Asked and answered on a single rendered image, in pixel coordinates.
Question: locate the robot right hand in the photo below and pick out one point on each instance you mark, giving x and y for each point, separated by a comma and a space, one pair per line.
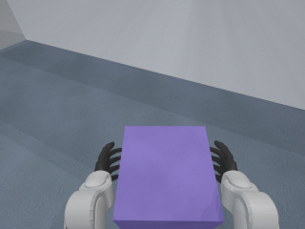
225, 160

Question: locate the left robot forearm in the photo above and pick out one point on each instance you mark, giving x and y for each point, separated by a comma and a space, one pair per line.
86, 208

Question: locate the right robot forearm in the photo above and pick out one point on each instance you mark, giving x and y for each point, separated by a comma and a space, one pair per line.
250, 208

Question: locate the carton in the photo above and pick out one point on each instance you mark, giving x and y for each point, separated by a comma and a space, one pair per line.
166, 180

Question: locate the robot left hand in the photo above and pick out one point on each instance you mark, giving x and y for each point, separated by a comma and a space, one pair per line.
104, 161

